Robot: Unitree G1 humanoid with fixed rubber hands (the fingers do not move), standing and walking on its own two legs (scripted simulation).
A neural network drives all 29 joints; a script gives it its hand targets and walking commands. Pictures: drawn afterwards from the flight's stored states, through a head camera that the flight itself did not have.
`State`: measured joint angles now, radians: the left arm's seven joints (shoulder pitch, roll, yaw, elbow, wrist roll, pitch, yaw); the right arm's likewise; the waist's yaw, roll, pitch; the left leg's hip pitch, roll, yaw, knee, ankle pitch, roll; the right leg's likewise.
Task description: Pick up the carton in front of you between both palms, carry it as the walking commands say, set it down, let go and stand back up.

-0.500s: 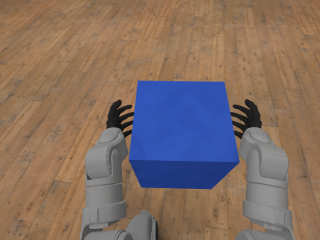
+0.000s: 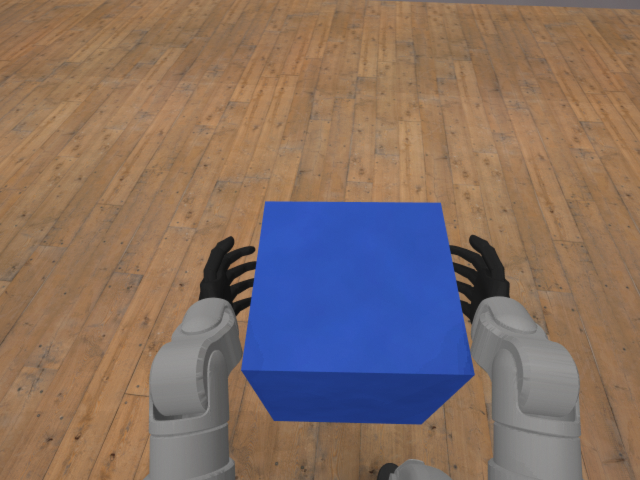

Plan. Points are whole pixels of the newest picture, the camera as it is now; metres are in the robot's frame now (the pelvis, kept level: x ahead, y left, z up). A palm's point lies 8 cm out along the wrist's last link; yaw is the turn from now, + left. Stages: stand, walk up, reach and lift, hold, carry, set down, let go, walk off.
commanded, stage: carry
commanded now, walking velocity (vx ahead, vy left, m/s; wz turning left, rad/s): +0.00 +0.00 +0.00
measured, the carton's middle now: (349, 322) +0.30 +0.00 +0.01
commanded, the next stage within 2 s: hold in 1.78 s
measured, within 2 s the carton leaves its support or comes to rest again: neither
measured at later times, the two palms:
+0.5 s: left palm (234, 230) +0.39 +0.15 +0.09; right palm (463, 225) +0.40 -0.15 +0.09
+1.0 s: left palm (230, 238) +0.41 +0.17 +0.05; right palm (443, 234) +0.42 -0.13 +0.05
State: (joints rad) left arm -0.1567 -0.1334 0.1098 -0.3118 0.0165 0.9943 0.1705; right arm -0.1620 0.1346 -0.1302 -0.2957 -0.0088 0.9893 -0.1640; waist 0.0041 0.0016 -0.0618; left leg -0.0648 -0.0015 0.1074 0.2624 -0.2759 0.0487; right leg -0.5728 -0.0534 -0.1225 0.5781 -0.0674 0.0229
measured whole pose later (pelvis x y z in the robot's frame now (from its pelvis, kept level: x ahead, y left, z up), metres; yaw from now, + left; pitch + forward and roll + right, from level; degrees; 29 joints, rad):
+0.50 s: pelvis +0.17 +0.00 -0.01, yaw +2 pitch +3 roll +0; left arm 0.04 -0.13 0.04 -0.46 0.02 1.18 0.16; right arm 0.03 0.13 -0.05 -0.45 -0.04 1.18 -0.16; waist 0.00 0.00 -0.20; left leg -0.21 0.06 0.13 0.49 -0.31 -0.01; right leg -0.27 -0.05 -0.19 0.49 -0.26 -0.02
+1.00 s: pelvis +0.16 +0.01 -0.01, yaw +2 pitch +2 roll +0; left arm -0.05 -0.13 0.06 -0.19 0.13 1.03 0.09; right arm -0.06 0.13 -0.07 -0.18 -0.13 1.03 -0.09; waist 0.00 0.00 -0.14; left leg -0.23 0.05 0.14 0.52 -0.32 0.01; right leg -0.28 -0.07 -0.17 0.51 -0.26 0.00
